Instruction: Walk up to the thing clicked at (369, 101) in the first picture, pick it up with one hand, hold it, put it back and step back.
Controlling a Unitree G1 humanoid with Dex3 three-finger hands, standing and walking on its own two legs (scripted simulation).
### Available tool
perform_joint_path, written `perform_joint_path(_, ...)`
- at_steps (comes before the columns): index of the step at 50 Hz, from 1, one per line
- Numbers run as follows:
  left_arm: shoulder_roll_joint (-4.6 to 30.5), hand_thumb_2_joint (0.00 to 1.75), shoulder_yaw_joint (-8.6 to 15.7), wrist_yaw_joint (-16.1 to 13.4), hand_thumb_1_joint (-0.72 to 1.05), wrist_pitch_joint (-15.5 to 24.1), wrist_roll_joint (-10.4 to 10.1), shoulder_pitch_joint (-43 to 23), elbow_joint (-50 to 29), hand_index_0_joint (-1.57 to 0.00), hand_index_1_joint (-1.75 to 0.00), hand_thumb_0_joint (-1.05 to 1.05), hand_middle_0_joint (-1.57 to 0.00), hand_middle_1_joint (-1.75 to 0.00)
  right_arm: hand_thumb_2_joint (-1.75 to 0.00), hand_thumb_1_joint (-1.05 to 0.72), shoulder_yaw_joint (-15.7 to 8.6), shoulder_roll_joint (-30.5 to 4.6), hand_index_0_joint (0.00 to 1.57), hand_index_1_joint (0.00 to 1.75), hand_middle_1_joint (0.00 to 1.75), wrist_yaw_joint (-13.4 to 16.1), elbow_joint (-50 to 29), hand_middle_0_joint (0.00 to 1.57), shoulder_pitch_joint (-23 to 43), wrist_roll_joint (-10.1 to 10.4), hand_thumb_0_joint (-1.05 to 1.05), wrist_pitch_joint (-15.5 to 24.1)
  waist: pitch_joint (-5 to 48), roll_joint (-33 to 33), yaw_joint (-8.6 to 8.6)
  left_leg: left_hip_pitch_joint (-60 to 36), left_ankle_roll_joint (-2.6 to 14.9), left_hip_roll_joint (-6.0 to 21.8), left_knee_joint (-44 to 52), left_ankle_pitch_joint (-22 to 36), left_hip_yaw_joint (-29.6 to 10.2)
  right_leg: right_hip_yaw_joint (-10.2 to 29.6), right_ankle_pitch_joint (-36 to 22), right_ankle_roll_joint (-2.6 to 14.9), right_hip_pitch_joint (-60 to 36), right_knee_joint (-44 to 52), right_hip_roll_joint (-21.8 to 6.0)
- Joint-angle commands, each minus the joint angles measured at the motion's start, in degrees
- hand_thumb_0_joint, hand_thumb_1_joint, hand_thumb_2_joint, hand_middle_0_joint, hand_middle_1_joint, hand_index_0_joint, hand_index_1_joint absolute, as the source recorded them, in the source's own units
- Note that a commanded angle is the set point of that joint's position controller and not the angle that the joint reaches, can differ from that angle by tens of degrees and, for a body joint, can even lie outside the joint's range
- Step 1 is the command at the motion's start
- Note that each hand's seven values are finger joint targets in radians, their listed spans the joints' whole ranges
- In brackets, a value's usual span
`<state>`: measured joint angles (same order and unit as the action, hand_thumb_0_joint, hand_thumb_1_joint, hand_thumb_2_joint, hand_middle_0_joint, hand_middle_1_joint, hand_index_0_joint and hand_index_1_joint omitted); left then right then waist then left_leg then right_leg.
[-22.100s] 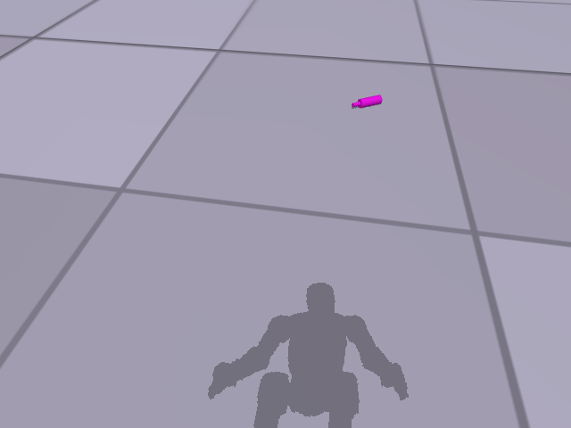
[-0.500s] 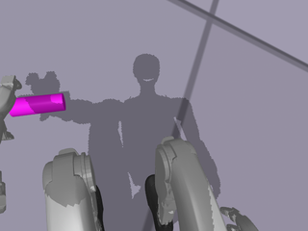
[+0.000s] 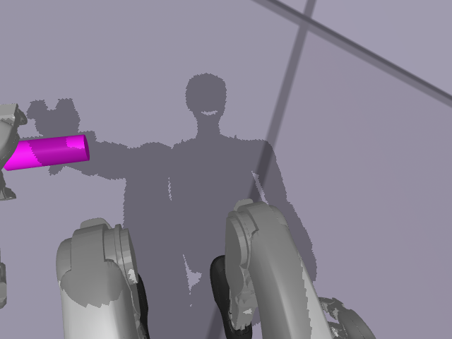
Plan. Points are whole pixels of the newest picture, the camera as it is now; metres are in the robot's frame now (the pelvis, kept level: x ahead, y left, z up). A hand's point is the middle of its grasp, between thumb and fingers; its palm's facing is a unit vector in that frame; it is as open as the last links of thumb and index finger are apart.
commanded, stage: rise first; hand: left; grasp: from above
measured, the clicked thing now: (33, 153) +0.47 +0.33 -0.30
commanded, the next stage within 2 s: approach in 1.16 s
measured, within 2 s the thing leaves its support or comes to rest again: neither
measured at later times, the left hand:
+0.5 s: hand (4, 158) +0.43 +0.34 -0.19, palm faces -0.45 -0.09 -0.89, open 14.1 cm
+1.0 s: hand (0, 156) +0.43 +0.34 -0.18, palm faces -0.45 -0.09 -0.89, open 14.0 cm
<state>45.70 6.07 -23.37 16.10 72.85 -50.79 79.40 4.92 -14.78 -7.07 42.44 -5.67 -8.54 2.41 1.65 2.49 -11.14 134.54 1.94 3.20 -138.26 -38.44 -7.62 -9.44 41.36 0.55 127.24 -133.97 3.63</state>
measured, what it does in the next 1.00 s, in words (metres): stands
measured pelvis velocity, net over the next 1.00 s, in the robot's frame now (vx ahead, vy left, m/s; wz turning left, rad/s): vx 0.00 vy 0.00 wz -0.02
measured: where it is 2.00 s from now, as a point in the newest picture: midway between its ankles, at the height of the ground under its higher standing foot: (186, 324)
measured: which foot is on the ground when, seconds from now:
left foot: down 0.00-1.00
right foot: down 0.00-1.00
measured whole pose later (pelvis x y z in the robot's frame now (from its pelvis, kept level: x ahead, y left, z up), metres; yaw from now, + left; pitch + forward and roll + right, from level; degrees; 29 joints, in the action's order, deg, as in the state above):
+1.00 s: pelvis +0.00 +0.00 -0.01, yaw -1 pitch +32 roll -11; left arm 49.7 5.7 -20.7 16.5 72.7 -52.9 80.6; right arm 7.8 -15.4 -7.7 40.8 -6.6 -8.7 2.7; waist 0.2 3.1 -13.0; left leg 135.2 2.2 3.0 -139.9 -37.9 -9.0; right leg -10.6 40.6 0.1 127.1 -134.6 3.9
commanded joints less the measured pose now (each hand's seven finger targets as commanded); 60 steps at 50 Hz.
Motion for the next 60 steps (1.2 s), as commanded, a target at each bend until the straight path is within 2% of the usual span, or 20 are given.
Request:
perform_joint_path(1,14.7,1.0,1.0,-1.9,-0.55,-0.1,-1.1,-16.3,-7.0,-0.07,-1.03,0.0,-0.06,-1.04,-0.91,-0.92,-4.4,-14.6,0.2,0.3,0.3,0.4,-0.4,0.2,-11.5,0.2,0.0,0.1,38.2,-19.6,-0.13,-33.9,-0.31,-0.8,13.0,11.7,1.7,-1.0,-15.9,1.6,-15.1,13.2,1.8)
perform_joint_path(2,14.4,1.01,1.0,-1.8,-0.56,-0.1,-1.1,-16.7,-6.4,-0.07,-1.03,0.0,-0.06,-1.03,-0.91,-0.91,-4.3,-14.7,0.2,0.3,0.3,0.4,-0.2,0.2,-11.8,0.1,0.0,0.1,37.8,-18.5,-0.76,-33.1,-0.25,-0.8,12.8,11.4,1.6,-1.2,-15.8,1.54,-15.1,13.1,1.8)
perform_joint_path(7,15.8,1.0,1.3,-1.4,-0.55,0.1,-0.9,-16.4,-5.8,-0.07,-1.03,0.0,-0.06,-1.04,-0.91,-0.91,-3.8,-14.9,0.2,0.3,0.3,0.3,-0.6,0.2,-11.4,0.0,0.0,0.1,37.4,-19.9,-0.03,-33.5,-0.49,-0.8,13.3,10.2,1.3,-1.3,-14.5,1.76,-14.4,12.7,1.8)
perform_joint_path(9,15.9,1.0,1.4,-1.5,-0.55,0.4,-1.1,-17.7,-5.2,-0.07,-1.03,0.0,-0.06,-1.03,-0.9,-0.91,-3.6,-15.0,0.2,0.3,0.3,0.3,-0.8,0.2,-11.6,0.0,0.0,0.1,36.7,-18.8,-0.94,-31.9,-0.42,-0.8,13.1,9.0,1.3,-1.6,-13.7,1.63,-14.5,12.9,1.9)
perform_joint_path(14,17.7,1.0,1.9,-1.6,-0.55,0.6,-0.6,-17.1,-4.2,-0.07,-1.02,0.0,-0.07,-1.03,-0.9,-0.91,-2.8,-15.1,0.2,0.3,0.3,0.3,-0.8,0.2,-12.0,-0.3,0.0,0.0,37.2,-18.4,-1.1,-30.9,-0.09,-0.9,11.4,11.0,2.1,-1.1,-15.6,1.3,-17.0,13.2,2.2)
perform_joint_path(25,20.1,1.0,2.4,-1.9,-0.55,1.0,-0.1,-19.0,-2.2,-0.07,-1.02,0.0,-0.07,-1.03,-0.9,-0.91,-1.9,-16.1,0.2,0.3,0.3,0.3,-1.2,0.2,-11.6,-0.8,0.0,0.9,34.4,-20.3,-2.23,-30.5,-0.44,-0.7,11.8,7.5,1.0,-2.2,-12.5,1.61,-13.8,12.1,2.0)
perform_joint_path(27,21.0,1.0,2.9,-1.8,-0.55,0.9,-0.3,-18.3,-4.6,-0.07,-1.02,0.0,-0.07,-1.03,-0.9,-0.91,-1.8,-15.9,0.2,0.3,0.3,0.4,-1.3,0.2,-11.1,-0.8,0.0,1.0,36.8,-22.6,-0.76,-32.4,-0.64,-0.6,11.8,9.1,1.1,-2.2,-13.8,1.66,-14.5,11.7,2.1)
perform_joint_path(30,20.7,0.99,2.7,-1.3,-0.54,0.8,-0.6,-18.3,-5.3,-0.07,-1.02,0.0,-0.06,-1.03,-0.9,-0.91,-1.8,-15.9,0.2,0.3,0.3,0.3,-1.4,0.2,-11.7,-0.8,0.0,0.8,37.7,-21.6,-1.62,-31.7,-0.32,-0.8,11.1,10.7,1.4,-2.1,-15.4,1.34,-15.8,12.1,2.1)
perform_joint_path(31,21.3,0.99,2.8,-1.1,-0.54,0.7,-0.6,-17.9,-5.7,-0.08,-1.02,0.0,-0.07,-1.03,-0.9,-0.91,-1.8,-15.8,0.2,0.3,0.3,0.3,-1.3,0.2,-11.5,-0.6,0.0,0.7,38.0,-22.0,-0.78,-32.1,-0.32,-0.7,11.2,10.7,1.5,-1.9,-15.3,1.44,-15.6,12.1,2.2)
perform_joint_path(33,20.3,0.98,2.3,-0.8,-0.53,0.5,-0.8,-17.5,-5.9,-0.08,-1.03,0.0,-0.07,-1.04,-0.9,-0.91,-2.0,-15.7,0.2,0.3,0.3,0.2,-1.4,0.2,-11.7,-0.6,0.0,0.6,37.7,-22.3,-1.09,-32.4,-0.27,-0.7,11.1,11.2,1.5,-1.9,-15.7,1.38,-15.7,12.3,2.3)
perform_joint_path(35,18.9,0.98,1.2,-0.4,-0.54,0.5,-1.3,-18.9,-5.7,-0.07,-1.02,0.0,-0.06,-1.03,-0.9,-0.91,-2.2,-15.9,0.2,0.3,0.3,0.1,-1.2,0.2,-12.4,-0.5,0.0,0.6,36.3,-20.5,-2.42,-30.6,-0.23,-0.7,11.1,9.8,1.2,-2.2,-15.0,1.3,-15.3,12.5,2.2)
perform_joint_path(38,20.3,0.99,2.1,0.0,-0.54,0.5,-1.4,-17.6,-6.5,-0.07,-1.02,0.0,-0.07,-1.02,-0.9,-0.91,-2.1,-15.9,0.2,0.3,0.3,0.1,-1.4,0.2,-12.2,-0.3,0.0,0.5,36.7,-20.9,-1.0,-31.4,-0.26,-0.7,11.5,10.1,1.3,-2.0,-14.9,1.34,-15.6,12.7,2.2)
perform_joint_path(41,17.0,0.98,-0.1,0.6,-0.53,0.4,-1.5,-17.3,-5.2,-0.08,-1.01,0.0,-0.08,-1.01,-0.9,-0.91,-1.9,-15.7,0.2,0.3,0.3,-0.1,-1.4,0.2,-12.5,-0.4,0.0,0.5,35.6,-20.5,-2.54,-31.5,-0.3,-0.7,11.4,11.2,1.0,-2.3,-16.2,1.26,-15.7,12.4,2.3)
perform_joint_path(43,19.0,0.99,1.0,0.5,-0.53,0.6,-1.9,-18.6,-7.4,-0.08,-1.01,0.0,-0.07,-1.02,-0.9,-0.91,-2.1,-15.9,0.2,0.3,0.3,0.0,-1.5,0.2,-12.0,0.0,0.0,0.4,36.8,-20.9,-1.25,-32.2,-0.41,-0.6,12.1,10.1,0.6,-2.3,-15.0,1.41,-14.7,12.5,2.1)
perform_joint_path(48,19.4,0.98,1.5,0.3,-0.52,0.7,-1.3,-19.0,-6.9,-0.1,-1.0,0.0,-0.09,-1.0,-0.9,-0.91,-1.8,-15.8,0.2,0.3,0.3,0.0,-1.9,0.2,-11.8,0.0,0.0,0.3,37.0,-21.8,-1.58,-32.6,-0.51,-0.7,12.1,10.3,0.8,-2.3,-15.1,1.49,-14.9,12.1,2.1)
perform_joint_path(49,20.4,0.97,2.2,0.0,-0.52,0.7,-1.2,-18.8,-7.8,-0.1,-1.0,0.0,-0.1,-1.0,-0.9,-0.91,-1.6,-15.8,0.2,0.3,0.3,0.0,-2.1,0.2,-11.7,0.0,0.0,0.2,37.1,-23.3,-0.88,-32.6,-0.59,-0.8,12.3,10.6,1.2,-2.1,-15.3,1.51,-15.6,12.3,2.1)
perform_joint_path(52,17.6,0.98,0.4,0.0,-0.52,0.4,-0.8,-19.3,-5.8,-0.09,-0.99,0.0,-0.09,-0.99,-0.9,-0.91,-1.9,-15.8,0.2,0.3,0.3,0.0,-2.1,0.2,-12.0,-0.2,0.0,0.3,34.5,-21.4,-2.74,-31.7,-0.57,-0.7,12.8,8.3,0.5,-2.6,-13.6,1.52,-13.4,12.5,2.0)
perform_joint_path(54,19.0,0.98,1.4,0.1,-0.52,0.3,-0.9,-18.7,-6.8,-0.1,-0.99,0.0,-0.1,-0.98,-0.9,-0.91,-2.0,-16.0,0.2,0.3,0.3,0.0,-2.2,0.2,-11.9,0.0,0.0,0.4,35.7,-22.7,-1.46,-32.7,-0.74,-0.8,13.4,8.1,0.7,-2.4,-13.2,1.64,-13.7,12.6,1.8)
perform_joint_path(58,16.5,0.97,-0.3,0.5,-0.51,-0.1,-1.3,-18.1,-5.6,-0.1,-0.99,0.0,-0.1,-0.99,-0.9,-0.91,-2.3,-15.8,0.2,0.3,0.3,0.0,-2.1,0.2,-11.7,0.2,0.0,0.6,34.9,-22.1,-2.12,-32.9,-0.75,-0.7,13.6,8.3,0.5,-2.4,-13.5,1.67,-12.4,12.3,1.7)
perform_joint_path(60,18.2,0.97,0.4,0.6,-0.51,-0.2,-1.3,-18.4,-7.5,-0.11,-0.98,0.0,-0.11,-0.98,-0.9,-0.91,-2.1,-15.7,0.2,0.3,0.3,0.1,-1.9,0.2,-12.2,0.2,0.0,0.5,37.6,-21.6,-1.3,-33.4,-0.49,-0.8,12.8,10.4,1.2,-1.9,-15.3,1.5,-14.6,12.9,1.9)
